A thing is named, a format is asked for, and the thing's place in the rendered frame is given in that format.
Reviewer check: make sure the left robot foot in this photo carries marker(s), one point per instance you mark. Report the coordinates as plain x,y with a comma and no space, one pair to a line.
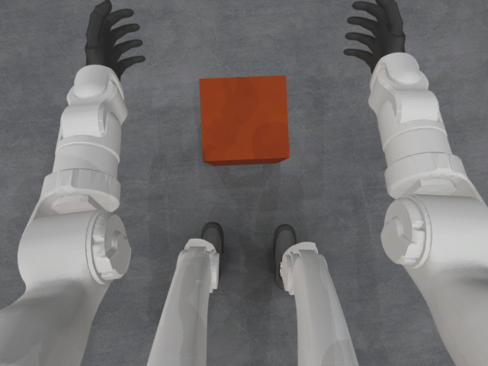
213,233

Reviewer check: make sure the robot right forearm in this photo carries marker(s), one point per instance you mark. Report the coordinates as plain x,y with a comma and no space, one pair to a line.
412,132

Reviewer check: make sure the robot right upper arm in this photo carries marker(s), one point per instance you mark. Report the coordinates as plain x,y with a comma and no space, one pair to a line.
442,242

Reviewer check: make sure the robot right hand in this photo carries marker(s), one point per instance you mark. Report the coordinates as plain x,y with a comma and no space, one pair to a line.
388,30

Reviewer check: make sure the robot left upper arm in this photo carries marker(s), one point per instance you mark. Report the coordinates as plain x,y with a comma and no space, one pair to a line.
67,262

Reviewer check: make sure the carton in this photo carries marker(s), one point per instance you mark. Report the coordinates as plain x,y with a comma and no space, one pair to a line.
244,120

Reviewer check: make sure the robot left hand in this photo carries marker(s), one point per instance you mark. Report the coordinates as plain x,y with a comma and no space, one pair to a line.
100,49

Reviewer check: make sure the robot left forearm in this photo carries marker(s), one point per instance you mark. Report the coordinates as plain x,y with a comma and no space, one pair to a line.
87,152

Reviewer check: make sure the robot right shin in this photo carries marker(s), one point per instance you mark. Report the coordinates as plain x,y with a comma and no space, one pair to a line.
302,245

